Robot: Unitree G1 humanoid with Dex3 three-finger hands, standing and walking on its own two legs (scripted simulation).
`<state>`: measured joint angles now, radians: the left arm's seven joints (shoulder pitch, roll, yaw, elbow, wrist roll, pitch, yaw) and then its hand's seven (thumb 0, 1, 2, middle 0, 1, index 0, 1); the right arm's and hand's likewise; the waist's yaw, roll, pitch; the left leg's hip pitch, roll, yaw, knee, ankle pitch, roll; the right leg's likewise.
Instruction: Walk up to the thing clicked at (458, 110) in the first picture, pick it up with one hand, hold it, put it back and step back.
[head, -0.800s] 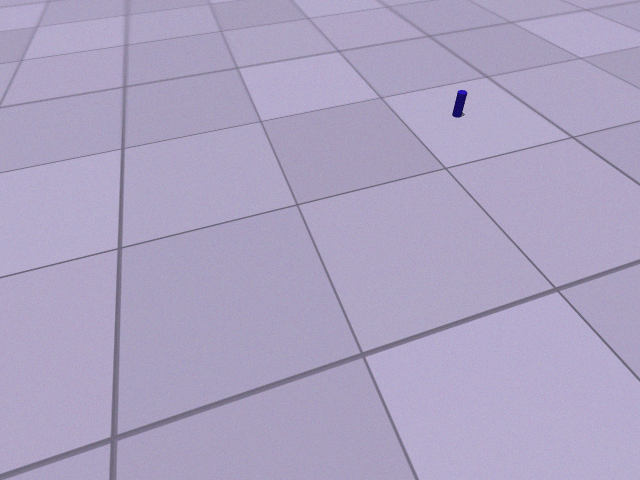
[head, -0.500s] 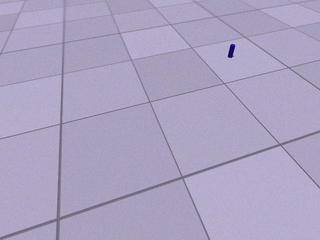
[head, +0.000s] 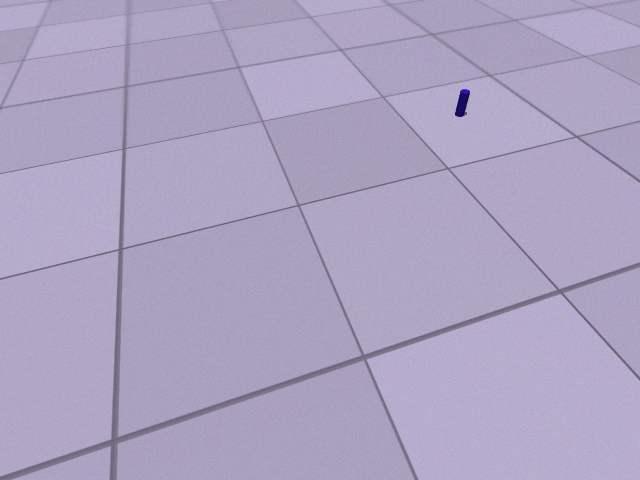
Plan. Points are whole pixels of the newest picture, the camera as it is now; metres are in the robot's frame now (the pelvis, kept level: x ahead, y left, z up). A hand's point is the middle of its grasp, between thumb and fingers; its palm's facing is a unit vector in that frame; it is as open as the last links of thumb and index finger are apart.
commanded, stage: stand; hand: left
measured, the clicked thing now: (462, 103) +2.20 -0.78 -0.71
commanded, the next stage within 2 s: walk up in 0.32 s
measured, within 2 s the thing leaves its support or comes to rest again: neither
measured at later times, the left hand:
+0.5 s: hand out of the picture +0.13 +0.25 -0.14, palm faces -0.12 -0.93 -0.35, open 7.4 cm
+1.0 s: hand (296, 377) +0.31 +0.08 -0.15, palm faces -0.21 -0.92 -0.33, open 7.4 cm
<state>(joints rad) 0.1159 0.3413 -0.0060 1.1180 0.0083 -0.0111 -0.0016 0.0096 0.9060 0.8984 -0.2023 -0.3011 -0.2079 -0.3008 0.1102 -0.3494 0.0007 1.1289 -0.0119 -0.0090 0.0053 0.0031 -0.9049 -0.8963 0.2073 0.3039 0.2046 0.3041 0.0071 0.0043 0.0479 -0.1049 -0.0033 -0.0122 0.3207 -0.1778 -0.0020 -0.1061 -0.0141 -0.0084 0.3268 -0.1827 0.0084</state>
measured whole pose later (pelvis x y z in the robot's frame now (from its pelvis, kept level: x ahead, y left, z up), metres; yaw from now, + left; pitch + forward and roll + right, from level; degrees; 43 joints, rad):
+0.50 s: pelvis +0.03 -0.02 +0.00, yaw -6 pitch -1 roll +1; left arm 0.17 0.43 0.08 1.04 0.04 0.02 -0.12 0.01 0.91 0.90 -0.20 -0.30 -0.21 -0.30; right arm 0.21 -0.40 -0.09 1.02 -0.05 -0.09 0.03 0.00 -0.90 -0.90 0.21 0.30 0.21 0.30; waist -0.01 -0.01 -0.01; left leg -0.06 0.04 0.09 0.32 -0.26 0.01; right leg -0.45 -0.07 0.03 0.87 -0.38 -0.01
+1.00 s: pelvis +0.25 -0.18 -0.01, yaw -17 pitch -2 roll -1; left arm 0.36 0.37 0.07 1.00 0.00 -0.07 -0.08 0.01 0.90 0.90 -0.21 -0.30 -0.21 -0.30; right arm 0.16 -0.41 -0.06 0.91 -0.03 -0.05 0.11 0.01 -0.90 -0.90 0.21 0.30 0.21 0.30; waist 0.07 0.05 0.03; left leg -0.60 0.13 0.03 0.84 -0.17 -0.01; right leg -0.04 0.04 -0.03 0.37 -0.30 -0.04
